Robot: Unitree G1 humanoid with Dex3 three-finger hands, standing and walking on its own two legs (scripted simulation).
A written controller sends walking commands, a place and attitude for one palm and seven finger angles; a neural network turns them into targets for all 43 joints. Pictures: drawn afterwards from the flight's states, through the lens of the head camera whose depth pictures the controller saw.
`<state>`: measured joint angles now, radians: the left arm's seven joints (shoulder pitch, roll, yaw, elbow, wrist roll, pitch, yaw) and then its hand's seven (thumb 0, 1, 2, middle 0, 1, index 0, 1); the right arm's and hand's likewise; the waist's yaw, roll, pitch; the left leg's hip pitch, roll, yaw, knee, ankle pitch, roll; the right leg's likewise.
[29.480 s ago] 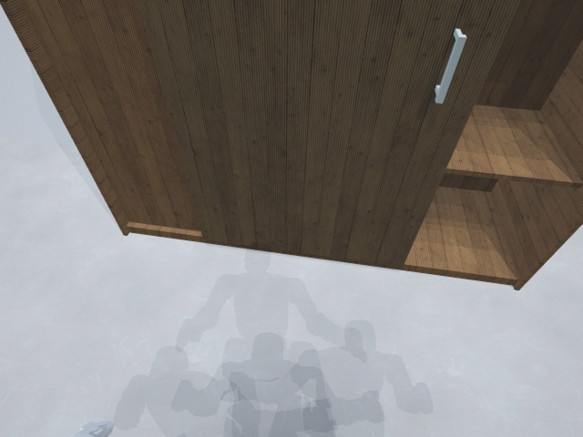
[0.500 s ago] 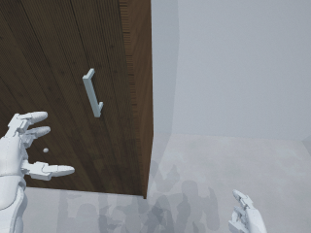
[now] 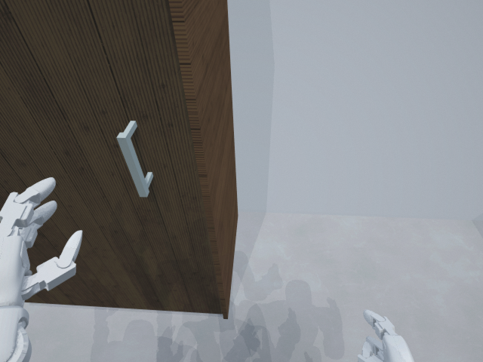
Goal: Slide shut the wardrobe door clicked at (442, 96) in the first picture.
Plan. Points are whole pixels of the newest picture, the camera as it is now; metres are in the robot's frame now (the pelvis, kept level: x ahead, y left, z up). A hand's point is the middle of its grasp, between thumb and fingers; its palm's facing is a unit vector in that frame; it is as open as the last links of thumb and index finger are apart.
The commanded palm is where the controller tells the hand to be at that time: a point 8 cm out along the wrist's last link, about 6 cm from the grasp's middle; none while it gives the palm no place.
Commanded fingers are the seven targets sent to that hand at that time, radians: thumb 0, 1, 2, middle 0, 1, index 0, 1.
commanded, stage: draw the hand back to the body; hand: left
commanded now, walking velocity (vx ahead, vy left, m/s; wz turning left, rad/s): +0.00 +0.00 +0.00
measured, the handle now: (137, 160) +0.43 +0.27 +0.11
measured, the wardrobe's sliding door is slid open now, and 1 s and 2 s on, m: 0.00 0.00 0.00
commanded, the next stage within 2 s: step back with the hand held close in 0.40 s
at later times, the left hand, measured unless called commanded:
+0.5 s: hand (76, 263) +0.19 +0.24 +0.15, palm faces +0.43 -0.81 -0.39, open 7.4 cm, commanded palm +0.14 +0.28 +0.17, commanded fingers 0.00 0.90 0.90 -0.20 -0.30 -0.20 -0.30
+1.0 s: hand (34, 273) +0.17 +0.28 +0.15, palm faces +0.33 -0.81 -0.49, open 7.4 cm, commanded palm +0.10 +0.32 +0.17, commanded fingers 0.00 0.90 0.90 -0.20 -0.30 -0.20 -0.30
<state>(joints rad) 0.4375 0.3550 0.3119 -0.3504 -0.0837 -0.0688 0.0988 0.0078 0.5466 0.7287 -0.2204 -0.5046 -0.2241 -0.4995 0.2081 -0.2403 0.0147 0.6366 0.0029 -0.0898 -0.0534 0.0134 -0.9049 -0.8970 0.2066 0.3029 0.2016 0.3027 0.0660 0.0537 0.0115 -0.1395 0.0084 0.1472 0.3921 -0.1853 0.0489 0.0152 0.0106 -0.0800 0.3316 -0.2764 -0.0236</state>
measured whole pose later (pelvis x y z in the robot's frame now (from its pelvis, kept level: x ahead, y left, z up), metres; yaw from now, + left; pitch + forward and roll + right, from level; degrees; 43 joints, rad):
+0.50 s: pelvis +0.00 -0.02 +0.00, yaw +0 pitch -4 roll +0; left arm 0.46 0.35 0.31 -0.37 -0.09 -0.08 0.09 0.02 0.89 0.89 -0.21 -0.30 -0.21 -0.30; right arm 0.19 -0.23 0.01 0.64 0.00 -0.07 -0.07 0.01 -0.91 -0.90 0.21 0.30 0.20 0.30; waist 0.07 0.06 0.02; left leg -0.13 0.03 0.13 0.39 -0.18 0.02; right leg 0.03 0.04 -0.09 0.32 -0.28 -0.05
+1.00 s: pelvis -0.05 +0.03 -0.01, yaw -2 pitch +0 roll -2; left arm 0.55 0.47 0.41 -0.50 -0.06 -0.17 0.13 0.02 0.89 0.89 -0.21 -0.30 -0.22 -0.30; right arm 0.21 -0.24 0.00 0.51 0.02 0.01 -0.08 0.01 -0.91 -0.90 0.20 0.30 0.20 0.30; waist 0.00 0.01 0.03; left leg -0.35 0.03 0.18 0.50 -0.17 0.10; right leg -0.22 0.01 -0.05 0.48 -0.25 0.01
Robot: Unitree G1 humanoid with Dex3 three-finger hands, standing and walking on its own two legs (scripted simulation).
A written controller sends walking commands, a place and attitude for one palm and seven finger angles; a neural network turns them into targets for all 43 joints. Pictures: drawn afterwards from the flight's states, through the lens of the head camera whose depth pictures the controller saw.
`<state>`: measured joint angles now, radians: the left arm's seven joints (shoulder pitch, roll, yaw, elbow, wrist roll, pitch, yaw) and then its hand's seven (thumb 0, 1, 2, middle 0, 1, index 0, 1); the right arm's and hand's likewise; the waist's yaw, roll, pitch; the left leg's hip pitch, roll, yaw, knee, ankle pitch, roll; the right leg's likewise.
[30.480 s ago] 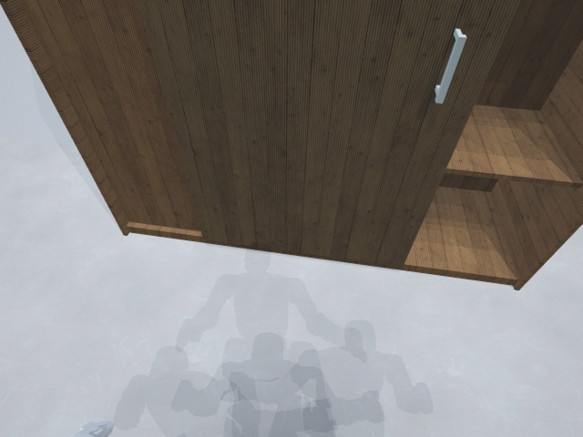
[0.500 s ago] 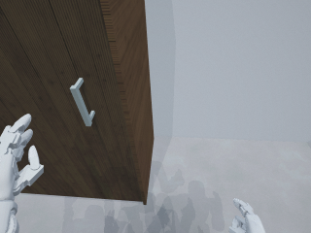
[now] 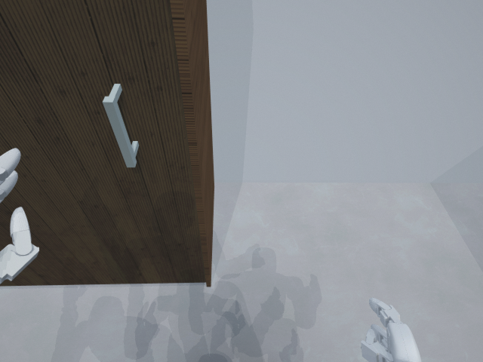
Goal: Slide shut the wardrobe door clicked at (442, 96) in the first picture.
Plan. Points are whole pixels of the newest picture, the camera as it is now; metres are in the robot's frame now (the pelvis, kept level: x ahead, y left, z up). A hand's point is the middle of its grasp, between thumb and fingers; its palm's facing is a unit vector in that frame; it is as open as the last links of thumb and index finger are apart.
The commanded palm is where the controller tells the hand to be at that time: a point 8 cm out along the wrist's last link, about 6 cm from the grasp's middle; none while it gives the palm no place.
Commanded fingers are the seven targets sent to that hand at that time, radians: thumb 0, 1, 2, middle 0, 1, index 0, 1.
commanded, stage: step back with the hand held close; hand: left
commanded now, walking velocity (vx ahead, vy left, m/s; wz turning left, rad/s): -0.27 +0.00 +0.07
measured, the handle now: (124, 128) +0.47 +0.25 +0.12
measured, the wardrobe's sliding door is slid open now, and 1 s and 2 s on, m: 0.00 0.00 0.00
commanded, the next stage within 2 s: stop stepping back and stand still in 0.64 s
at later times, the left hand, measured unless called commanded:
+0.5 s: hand out of the picture +0.08 +0.33 +0.17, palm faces +0.51 -0.76 -0.41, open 7.4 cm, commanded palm +0.02 +0.36 +0.18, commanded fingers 0.00 0.90 0.90 -0.20 -0.30 -0.20 -0.30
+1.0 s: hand out of the picture -0.08 +0.45 +0.19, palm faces +0.47 -0.85 -0.26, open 7.4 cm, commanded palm -0.17 +0.49 +0.18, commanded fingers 0.00 0.90 0.90 -0.20 -0.30 -0.20 -0.30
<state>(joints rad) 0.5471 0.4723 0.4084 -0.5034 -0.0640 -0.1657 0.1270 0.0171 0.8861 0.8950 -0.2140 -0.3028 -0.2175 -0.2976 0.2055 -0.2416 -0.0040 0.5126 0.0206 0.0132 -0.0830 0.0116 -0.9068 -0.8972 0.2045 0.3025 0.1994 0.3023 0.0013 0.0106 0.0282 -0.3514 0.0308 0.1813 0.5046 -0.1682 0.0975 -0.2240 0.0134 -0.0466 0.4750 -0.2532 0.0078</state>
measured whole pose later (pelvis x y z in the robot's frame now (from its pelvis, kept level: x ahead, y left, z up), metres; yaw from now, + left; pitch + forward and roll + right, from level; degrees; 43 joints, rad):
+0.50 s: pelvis -0.10 +0.05 -0.01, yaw +5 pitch -1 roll -5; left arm 0.49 0.44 0.41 -0.52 -0.04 -0.25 0.15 0.02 0.89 0.90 -0.21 -0.30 -0.21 -0.30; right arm 0.18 -0.21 0.00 0.59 0.00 -0.09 -0.06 0.01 -0.90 -0.90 0.21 0.30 0.20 0.30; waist 0.04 0.03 0.03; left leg -0.48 -0.02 0.14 0.54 -0.22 0.04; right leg -0.28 0.05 0.04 0.50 -0.21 0.01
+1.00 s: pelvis -0.28 +0.18 -0.01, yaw +5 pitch -7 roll -8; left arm 0.31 0.42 0.42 -0.62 -0.06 -0.15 0.10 0.02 0.89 0.90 -0.21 -0.30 -0.21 -0.30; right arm 0.20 -0.09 -0.02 0.64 -0.01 -0.12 0.05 0.01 -0.91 -0.90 0.21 0.30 0.20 0.30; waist 0.00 -0.02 0.14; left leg -0.44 0.04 0.07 0.56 -0.19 -0.20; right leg -0.36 0.13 -0.10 1.09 -0.61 -0.05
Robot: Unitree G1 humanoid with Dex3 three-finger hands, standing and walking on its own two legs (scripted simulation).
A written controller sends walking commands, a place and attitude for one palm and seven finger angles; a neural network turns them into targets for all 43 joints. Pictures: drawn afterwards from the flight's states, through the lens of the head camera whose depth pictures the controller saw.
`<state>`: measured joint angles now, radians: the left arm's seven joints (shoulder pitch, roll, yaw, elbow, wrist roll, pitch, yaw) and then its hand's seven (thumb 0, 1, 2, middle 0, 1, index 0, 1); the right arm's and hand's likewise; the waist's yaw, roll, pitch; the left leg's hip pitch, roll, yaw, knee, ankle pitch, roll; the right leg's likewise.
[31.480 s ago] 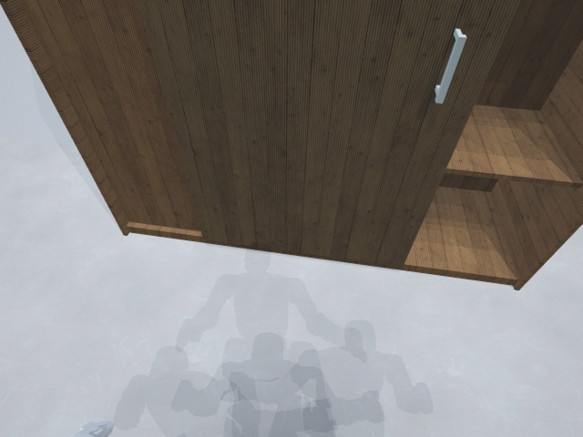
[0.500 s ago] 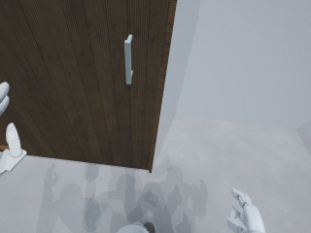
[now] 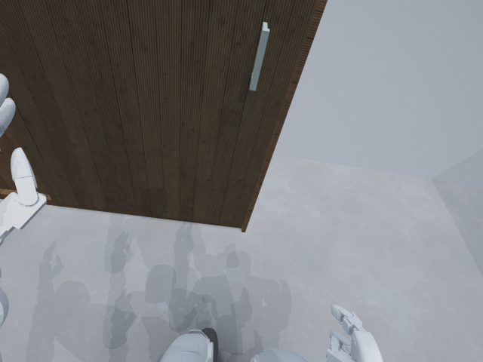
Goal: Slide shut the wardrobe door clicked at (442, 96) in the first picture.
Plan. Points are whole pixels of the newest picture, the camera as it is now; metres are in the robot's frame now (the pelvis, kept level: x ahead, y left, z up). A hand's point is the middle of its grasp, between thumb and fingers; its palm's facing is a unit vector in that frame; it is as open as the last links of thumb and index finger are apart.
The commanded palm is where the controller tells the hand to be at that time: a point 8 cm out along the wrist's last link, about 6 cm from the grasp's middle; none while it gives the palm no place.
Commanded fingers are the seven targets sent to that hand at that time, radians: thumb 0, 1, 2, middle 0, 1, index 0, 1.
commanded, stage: stop stepping back and stand still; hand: left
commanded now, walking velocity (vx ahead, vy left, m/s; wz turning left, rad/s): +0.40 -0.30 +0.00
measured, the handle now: (258, 57) +0.76 +0.01 +0.13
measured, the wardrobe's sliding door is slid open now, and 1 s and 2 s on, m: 0.00 0.00 0.00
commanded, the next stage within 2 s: let the arm hang, fingers relaxed in 1.18 s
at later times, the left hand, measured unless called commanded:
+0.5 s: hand out of the picture +0.00 +0.38 +0.22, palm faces +0.38 -0.82 -0.43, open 7.4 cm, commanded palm -0.03 +0.43 +0.19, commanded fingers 0.00 0.90 0.90 -0.20 -0.30 -0.20 -0.30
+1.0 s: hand out of the picture -0.05 +0.44 +0.20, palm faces +0.38 -0.73 -0.57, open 7.4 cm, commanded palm -0.10 +0.47 +0.19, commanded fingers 0.00 0.90 0.90 -0.20 -0.30 -0.20 -0.30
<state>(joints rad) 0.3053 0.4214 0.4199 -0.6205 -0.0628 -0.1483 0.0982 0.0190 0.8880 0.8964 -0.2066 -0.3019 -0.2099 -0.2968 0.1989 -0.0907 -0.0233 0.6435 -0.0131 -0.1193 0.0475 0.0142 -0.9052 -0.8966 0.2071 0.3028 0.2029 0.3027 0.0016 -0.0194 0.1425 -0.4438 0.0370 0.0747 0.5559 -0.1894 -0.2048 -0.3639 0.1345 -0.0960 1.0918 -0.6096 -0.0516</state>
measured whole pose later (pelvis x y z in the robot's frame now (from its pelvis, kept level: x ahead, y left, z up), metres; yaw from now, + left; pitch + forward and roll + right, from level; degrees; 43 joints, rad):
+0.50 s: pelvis -0.20 +0.14 +0.00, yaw -6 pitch -2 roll -2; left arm 0.49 0.53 0.45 -0.69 -0.06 -0.14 0.13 0.02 0.88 0.90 -0.21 -0.30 -0.22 -0.30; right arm 0.23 -0.15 -0.01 0.64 0.01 -0.04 -0.04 0.01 -0.90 -0.90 0.21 0.30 0.20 0.30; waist 0.07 -0.06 -0.03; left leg -0.65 0.08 0.08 1.15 -0.45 -0.05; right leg -0.12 0.06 -0.11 0.54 -0.41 -0.13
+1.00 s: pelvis -0.26 +0.18 +0.00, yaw -4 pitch -1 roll -2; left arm 0.55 0.51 0.48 -0.55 -0.03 -0.18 0.15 0.01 0.89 0.90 -0.21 -0.30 -0.21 -0.30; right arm 0.27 -0.15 0.01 0.61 0.00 -0.06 -0.04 0.01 -0.90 -0.90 0.21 0.30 0.21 0.30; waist 0.02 0.03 0.05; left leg -0.43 0.16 0.09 0.76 -0.40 0.00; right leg -0.22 0.00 -0.13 0.53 -0.30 -0.06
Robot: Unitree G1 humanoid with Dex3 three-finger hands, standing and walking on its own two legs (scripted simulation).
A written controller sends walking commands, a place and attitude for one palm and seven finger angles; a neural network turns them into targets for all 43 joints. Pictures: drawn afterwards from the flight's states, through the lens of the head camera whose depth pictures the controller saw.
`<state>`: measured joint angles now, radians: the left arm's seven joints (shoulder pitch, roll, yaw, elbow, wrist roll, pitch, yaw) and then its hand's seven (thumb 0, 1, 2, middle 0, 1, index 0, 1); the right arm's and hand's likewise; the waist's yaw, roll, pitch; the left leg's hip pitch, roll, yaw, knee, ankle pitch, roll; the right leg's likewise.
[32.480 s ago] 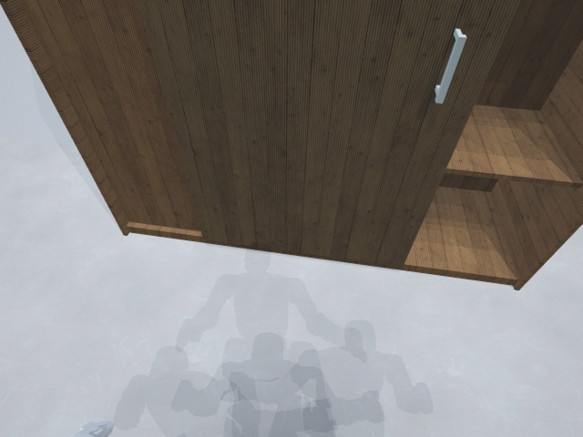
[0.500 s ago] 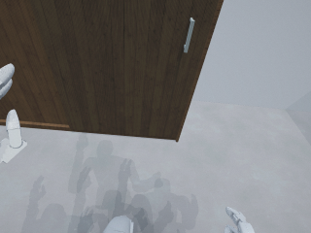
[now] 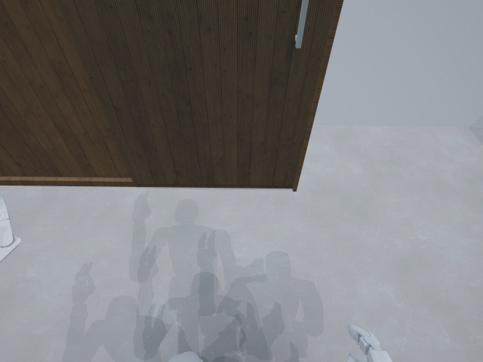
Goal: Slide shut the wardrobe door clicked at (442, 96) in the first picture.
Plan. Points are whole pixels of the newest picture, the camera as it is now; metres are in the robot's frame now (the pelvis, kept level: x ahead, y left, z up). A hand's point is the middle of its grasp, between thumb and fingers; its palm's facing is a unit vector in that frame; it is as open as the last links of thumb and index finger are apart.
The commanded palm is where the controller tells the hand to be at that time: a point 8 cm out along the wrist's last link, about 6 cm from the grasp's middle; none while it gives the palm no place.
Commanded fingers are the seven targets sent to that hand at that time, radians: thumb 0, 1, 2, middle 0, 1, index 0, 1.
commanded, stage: stop stepping back and stand still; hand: left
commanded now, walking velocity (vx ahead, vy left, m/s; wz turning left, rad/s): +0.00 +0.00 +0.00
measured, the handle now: (301, 19) +1.03 -0.10 +0.13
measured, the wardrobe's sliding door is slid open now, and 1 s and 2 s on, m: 0.00 0.00 0.00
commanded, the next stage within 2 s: let the arm hang, fingers relaxed in 0.18 s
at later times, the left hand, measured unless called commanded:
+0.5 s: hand (139, 333) +0.18 +0.21 -0.11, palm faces -0.04 -0.95 -0.29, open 7.4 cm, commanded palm none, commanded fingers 0.00 0.90 0.90 -0.20 -0.30 -0.20 -0.30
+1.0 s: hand out of the picture +0.02 +0.21 -0.16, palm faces -0.02 -0.97 -0.23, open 7.3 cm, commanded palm none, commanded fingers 0.00 0.90 0.90 -0.20 -0.30 -0.20 -0.30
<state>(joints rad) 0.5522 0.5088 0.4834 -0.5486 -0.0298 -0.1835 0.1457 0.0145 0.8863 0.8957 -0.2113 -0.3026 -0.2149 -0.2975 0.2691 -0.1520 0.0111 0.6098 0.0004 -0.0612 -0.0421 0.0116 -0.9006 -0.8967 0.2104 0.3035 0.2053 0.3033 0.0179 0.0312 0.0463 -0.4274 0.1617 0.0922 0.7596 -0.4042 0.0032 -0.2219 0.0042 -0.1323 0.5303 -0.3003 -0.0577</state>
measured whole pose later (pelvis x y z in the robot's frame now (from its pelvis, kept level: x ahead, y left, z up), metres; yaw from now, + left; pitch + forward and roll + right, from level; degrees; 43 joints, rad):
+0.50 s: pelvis +0.02 +0.01 +0.00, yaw +1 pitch +0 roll +0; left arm 0.20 0.23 0.00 0.65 0.02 0.05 0.00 0.01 0.91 0.90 -0.20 -0.30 -0.20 -0.29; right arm 0.14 -0.25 0.00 0.80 -0.02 0.02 0.01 0.01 -0.91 -0.90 0.20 0.30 0.20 0.30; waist -0.05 0.05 0.01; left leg -0.37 0.03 0.10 0.59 -0.22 0.02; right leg -0.24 -0.04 -0.09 0.62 -0.38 0.00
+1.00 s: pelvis +0.03 +0.02 +0.02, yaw +0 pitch -2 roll +0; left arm 0.27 0.17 0.00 1.16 0.01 0.01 0.03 0.00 0.91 0.90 -0.20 -0.30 -0.20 -0.29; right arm 0.30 -0.15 -0.01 1.15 -0.02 0.03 -0.02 0.01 -0.91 -0.90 0.20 0.30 0.20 0.30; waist -0.02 0.03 0.06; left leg -0.24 0.03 0.12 0.43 -0.16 0.03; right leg -0.10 -0.03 -0.07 0.40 -0.28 0.02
